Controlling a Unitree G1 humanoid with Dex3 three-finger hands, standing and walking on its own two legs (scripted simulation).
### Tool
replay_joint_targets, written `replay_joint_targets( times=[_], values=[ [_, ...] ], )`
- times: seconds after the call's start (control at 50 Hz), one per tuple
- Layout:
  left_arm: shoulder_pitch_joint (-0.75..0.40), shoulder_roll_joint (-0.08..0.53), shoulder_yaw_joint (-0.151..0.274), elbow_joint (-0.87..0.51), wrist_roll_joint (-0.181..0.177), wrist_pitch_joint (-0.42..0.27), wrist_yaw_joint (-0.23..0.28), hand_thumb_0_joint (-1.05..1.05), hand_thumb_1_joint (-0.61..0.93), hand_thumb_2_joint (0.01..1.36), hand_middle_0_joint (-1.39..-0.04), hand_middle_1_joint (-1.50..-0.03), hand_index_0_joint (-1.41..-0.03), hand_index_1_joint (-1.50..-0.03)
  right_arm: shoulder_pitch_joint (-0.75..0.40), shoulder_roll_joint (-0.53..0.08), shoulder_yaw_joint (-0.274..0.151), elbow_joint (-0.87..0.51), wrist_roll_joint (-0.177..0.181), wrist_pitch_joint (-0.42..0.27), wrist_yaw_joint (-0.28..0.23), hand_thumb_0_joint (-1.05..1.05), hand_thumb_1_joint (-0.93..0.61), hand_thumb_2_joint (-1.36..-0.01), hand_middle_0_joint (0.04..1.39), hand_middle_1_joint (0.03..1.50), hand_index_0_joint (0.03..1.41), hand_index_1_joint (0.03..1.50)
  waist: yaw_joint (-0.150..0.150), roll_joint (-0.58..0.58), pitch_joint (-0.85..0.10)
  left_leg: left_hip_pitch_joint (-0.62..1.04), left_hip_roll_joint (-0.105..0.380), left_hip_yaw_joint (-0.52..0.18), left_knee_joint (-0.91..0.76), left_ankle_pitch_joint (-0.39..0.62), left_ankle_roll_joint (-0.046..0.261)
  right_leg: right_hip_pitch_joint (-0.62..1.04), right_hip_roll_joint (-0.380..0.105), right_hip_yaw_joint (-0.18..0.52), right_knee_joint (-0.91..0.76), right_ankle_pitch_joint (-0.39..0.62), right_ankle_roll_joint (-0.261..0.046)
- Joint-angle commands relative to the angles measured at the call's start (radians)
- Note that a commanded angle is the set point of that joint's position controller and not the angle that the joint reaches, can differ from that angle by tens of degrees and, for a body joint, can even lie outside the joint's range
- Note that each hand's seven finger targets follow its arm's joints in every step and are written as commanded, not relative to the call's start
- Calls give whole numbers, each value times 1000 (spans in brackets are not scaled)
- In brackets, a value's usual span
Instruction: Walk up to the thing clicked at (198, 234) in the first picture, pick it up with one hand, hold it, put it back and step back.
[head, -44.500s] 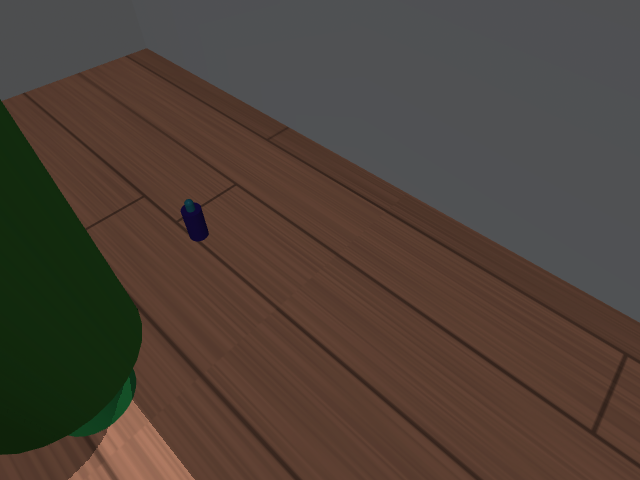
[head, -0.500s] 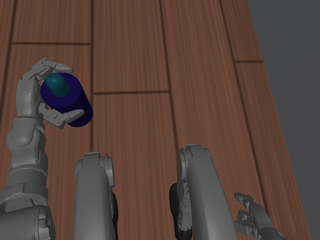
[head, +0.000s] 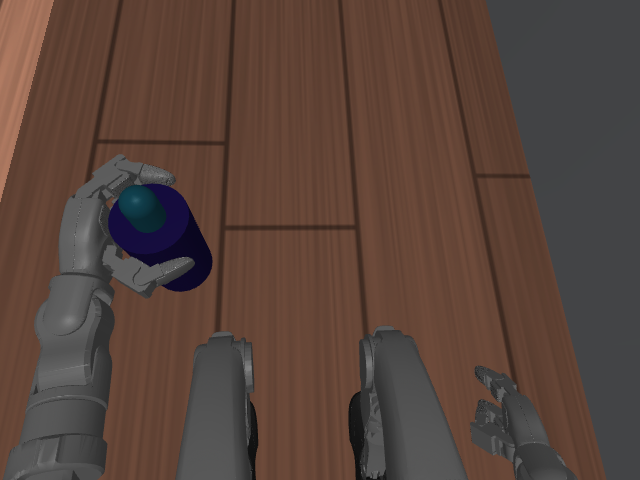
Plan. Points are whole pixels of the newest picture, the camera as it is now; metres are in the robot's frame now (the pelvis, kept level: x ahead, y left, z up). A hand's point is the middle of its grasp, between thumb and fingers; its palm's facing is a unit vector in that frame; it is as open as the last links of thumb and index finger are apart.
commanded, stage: lift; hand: left
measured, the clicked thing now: (162, 236) +0.39 +0.18 -0.01
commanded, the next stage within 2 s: hold in 1.46 s
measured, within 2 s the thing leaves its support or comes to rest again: neither
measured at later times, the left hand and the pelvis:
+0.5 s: hand (73, 164) +0.38 +0.19 +0.16, palm faces -0.04 -1.00 -0.01, open 10.9 cm; pelvis +0.04 +0.00 +0.14, yaw +2 degrees
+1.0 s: hand (38, 107) +0.38 +0.18 +0.23, palm faces -0.05 -1.00 +0.00, open 10.9 cm; pelvis +0.05 +0.00 +0.20, yaw +2 degrees
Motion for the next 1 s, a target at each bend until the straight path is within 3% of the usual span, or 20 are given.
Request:
replay_joint_targets(
  times=[0.0,0.1,0.12,0.16,0.18,0.22,0.24,0.26,0.28,0.4,0.42,0.48,0.54,0.56,0.64,0.66,0.68,0.74,0.88,0.98],
  values=[
    [-255,179,63,-385,-40,-74,27,0,133,1183,-1180,-1346,-1206,-1336,81,-160,-67,-104,5,-40,-24,0,-903,-899,200,300,200,300,-5,108,-620,580,-25,9,-341,182,41,390,26,5,-329,224,-45],
    [-155,143,35,-393,-50,-34,41,0,49,1155,-1158,-1318,-1180,-1313,78,-150,-61,-104,15,-56,-38,0,-907,-899,200,300,199,300,-2,81,-531,671,-22,-5,-447,183,33,481,27,1,-428,233,-40],
    [-169,127,8,-425,-50,-31,41,0,43,1139,-1151,-1307,-1175,-1300,78,-145,-60,-106,15,-61,-40,0,-907,-899,200,300,200,300,-9,82,-531,684,-26,2,-462,189,34,509,27,4,-453,243,-39],
    [-150,159,46,-381,-47,-20,48,0,38,1131,-1148,-1297,-1169,-1292,85,-145,-60,-98,19,-69,-46,0,-908,-899,200,300,200,300,-7,57,-501,711,-25,5,-490,216,36,559,28,6,-490,269,-37],
    [-137,141,23,-380,-48,-21,43,0,42,1138,-1149,-1301,-1171,-1296,90,-140,-56,-94,16,-71,-46,0,-904,-898,200,300,200,300,-8,67,-494,730,-27,7,-501,243,35,582,28,5,-502,292,-38],
    [-120,149,47,-356,-52,-24,43,0,70,1148,-1169,-1315,-1190,-1310,94,-136,-54,-91,17,-77,-48,0,-907,-898,200,300,200,300,3,63,-463,758,-28,11,-531,273,34,619,29,5,-531,318,-37],
    [-136,123,13,-341,-48,-23,37,0,91,1164,-1179,-1325,-1201,-1319,96,-137,-53,-90,17,-79,-48,0,-903,-897,200,300,200,300,-14,63,-442,789,-27,6,-556,271,32,615,28,1,-547,316,-38],
    [-133,136,32,-346,-53,-29,36,0,95,1172,-1185,-1333,-1207,-1328,94,-135,-53,-90,17,-83,-47,0,-901,-897,200,300,200,300,7,80,-430,808,-28,9,-577,272,29,628,29,2,-564,312,-40],
    [-122,125,17,-328,-51,-31,28,0,101,1168,-1201,-1343,-1225,-1334,107,-134,-52,-86,15,-84,-48,0,-905,-897,200,300,200,300,-5,78,-436,831,-27,11,-587,304,29,656,27,1,-578,340,-39],
    [-130,109,-10,-313,-55,-49,-8,0,55,1150,-1210,-1334,-1231,-1329,117,-128,-46,-85,10,-96,-44,0,-909,-897,200,300,200,300,4,72,-410,944,-26,24,-671,383,26,771,27,0,-670,411,-37],
    [-124,121,14,-302,-58,-54,-7,0,54,1158,-1212,-1336,-1231,-1332,115,-131,-47,-80,10,-98,-42,0,-907,-897,200,300,200,300,9,75,-395,954,-27,21,-688,376,23,773,29,-4,-677,400,-39],
    [-116,114,19,-295,-61,-62,-4,0,73,1170,-1225,-1345,-1241,-1343,114,-130,-47,-84,8,-99,-41,0,-907,-897,200,300,200,300,20,60,-372,989,-26,26,-736,381,22,823,28,-3,-719,406,-37],
    [-134,107,2,-297,-56,-77,-6,0,75,1187,-1235,-1354,-1249,-1356,108,-123,-42,-83,3,-99,-42,0,-910,-898,200,300,200,300,13,74,-340,1007,-29,33,-776,338,22,845,27,3,-762,373,-36],
    [-121,96,-2,-278,-59,-80,-10,0,79,1191,-1242,-1360,-1256,-1362,114,-125,-44,-80,2,-100,-43,0,-910,-898,200,300,200,300,5,56,-341,1023,-29,32,-786,347,23,861,27,1,-772,385,-34],
    [-98,108,15,-272,-56,-89,-10,0,103,1177,-1227,-1337,-1241,-1337,121,-128,-44,-78,-3,-99,-46,0,-913,-898,200,300,200,300,28,66,-348,1092,-26,29,-834,392,16,902,31,-8,-797,412,-36],
    [-118,96,1,-266,-58,-92,-12,0,105,1185,-1229,-1345,-1243,-1345,118,-126,-42,-81,-3,-98,-47,0,-909,-898,200,300,200,300,14,44,-331,1093,-27,35,-841,390,19,924,32,-5,-817,416,-33],
    [-119,106,14,-267,-61,-96,-11,0,101,1185,-1232,-1346,-1247,-1346,124,-122,-40,-77,-4,-96,-49,0,-908,-897,200,300,200,300,20,37,-337,1088,-30,40,-848,401,20,956,31,-3,-828,431,-32],
    [-136,89,-9,-248,-58,-103,-18,0,106,1191,-1233,-1351,-1247,-1352,118,-120,-38,-75,-5,-100,-51,0,-912,-898,200,300,200,300,12,47,-300,1114,-30,47,-878,384,20,966,30,1,-856,422,-31],
    [-142,81,-10,-226,-63,-117,-35,0,118,1199,-1209,-1341,-1225,-1341,126,-118,-38,-62,-10,-97,-59,0,-902,-896,200,300,200,300,10,32,-287,1180,-29,56,-927,433,19,1039,32,3,-913,468,-30],
    [-142,86,9,-184,-60,-129,-40,0,132,1192,-1199,-1335,-1216,-1334,109,-112,-37,-64,-12,-93,-59,0,-902,-896,200,300,200,300,30,30,-234,1191,-30,64,-973,390,18,1064,29,6,-956,428,-30]
  ],
)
